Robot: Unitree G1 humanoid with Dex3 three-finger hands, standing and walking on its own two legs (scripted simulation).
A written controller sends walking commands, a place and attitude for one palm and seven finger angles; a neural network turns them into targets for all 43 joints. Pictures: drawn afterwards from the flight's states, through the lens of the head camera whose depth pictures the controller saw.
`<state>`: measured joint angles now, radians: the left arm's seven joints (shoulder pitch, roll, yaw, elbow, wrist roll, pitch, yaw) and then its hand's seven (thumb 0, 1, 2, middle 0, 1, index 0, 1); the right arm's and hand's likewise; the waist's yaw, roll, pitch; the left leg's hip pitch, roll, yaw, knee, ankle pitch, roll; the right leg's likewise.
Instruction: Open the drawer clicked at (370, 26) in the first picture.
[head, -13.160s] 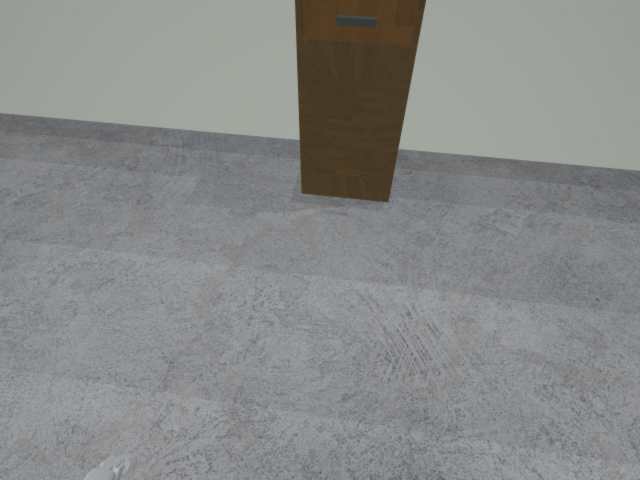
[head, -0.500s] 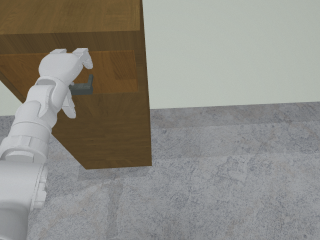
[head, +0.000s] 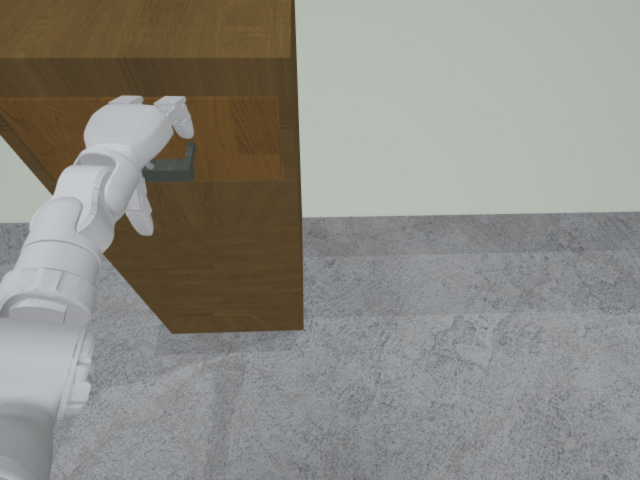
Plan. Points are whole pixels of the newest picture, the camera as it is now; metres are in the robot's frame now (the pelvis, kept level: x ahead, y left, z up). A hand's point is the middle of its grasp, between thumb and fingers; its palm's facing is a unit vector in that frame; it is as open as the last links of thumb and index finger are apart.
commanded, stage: move the hooked fingers above the handle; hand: left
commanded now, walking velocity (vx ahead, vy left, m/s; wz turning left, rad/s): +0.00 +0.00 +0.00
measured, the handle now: (150, 159) +0.55 +0.24 +0.05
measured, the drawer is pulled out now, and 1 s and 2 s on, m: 0.00 0.00 0.00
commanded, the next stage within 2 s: lower the fingers behind the handle in 1.40 s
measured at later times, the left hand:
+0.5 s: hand (137, 155) +0.50 +0.22 +0.11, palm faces +0.00 -0.05 -1.00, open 13.8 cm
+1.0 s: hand (143, 142) +0.51 +0.21 +0.12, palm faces +0.06 -0.02 -1.00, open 13.8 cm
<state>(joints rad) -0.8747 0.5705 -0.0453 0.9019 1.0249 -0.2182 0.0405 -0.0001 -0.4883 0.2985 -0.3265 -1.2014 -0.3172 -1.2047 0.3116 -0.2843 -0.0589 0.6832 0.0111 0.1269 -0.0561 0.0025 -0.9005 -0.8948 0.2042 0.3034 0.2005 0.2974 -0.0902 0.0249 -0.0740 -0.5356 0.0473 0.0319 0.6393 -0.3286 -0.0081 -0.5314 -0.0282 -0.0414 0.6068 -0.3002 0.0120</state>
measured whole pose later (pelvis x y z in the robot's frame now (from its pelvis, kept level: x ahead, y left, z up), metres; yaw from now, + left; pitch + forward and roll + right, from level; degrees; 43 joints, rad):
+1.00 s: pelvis -0.01 +0.00 +0.00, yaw -1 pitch +14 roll -1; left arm -0.96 0.58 0.00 0.97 1.07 -0.13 0.15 0.00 -0.49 0.30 -0.35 -1.22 -0.32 -1.21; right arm 0.27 -0.27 -0.03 0.66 0.00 0.10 -0.05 0.00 -0.90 -0.89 0.20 0.30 0.20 0.30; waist -0.10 0.04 -0.08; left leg -0.58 0.05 0.05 0.66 -0.33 0.00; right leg -0.59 -0.03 -0.02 0.63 -0.29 0.02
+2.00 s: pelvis +0.00 +0.01 -0.01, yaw -1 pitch +16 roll -1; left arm -0.85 0.60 0.02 0.99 1.09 -0.11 0.18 0.00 -0.49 0.30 -0.32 -1.20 -0.31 -1.20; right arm 0.34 -0.25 -0.06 0.71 0.00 0.11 -0.02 0.00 -0.90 -0.89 0.21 0.30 0.20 0.30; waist -0.08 0.05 -0.10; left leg -0.64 0.05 0.04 0.71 -0.35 0.00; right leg -0.63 -0.03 -0.02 0.66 -0.31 0.02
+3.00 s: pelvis -0.01 +0.01 -0.02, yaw -2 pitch +20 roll -2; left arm -0.86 0.61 0.04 1.05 1.11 -0.16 0.23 0.00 -0.49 0.30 -0.30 -1.20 -0.31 -1.20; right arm 0.37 -0.27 -0.06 0.72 -0.02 0.10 -0.04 0.00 -0.90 -0.89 0.20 0.30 0.20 0.30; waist -0.13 0.04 -0.12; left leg -0.77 0.06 0.04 0.81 -0.39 0.00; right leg -0.76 -0.01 -0.02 0.75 -0.34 0.02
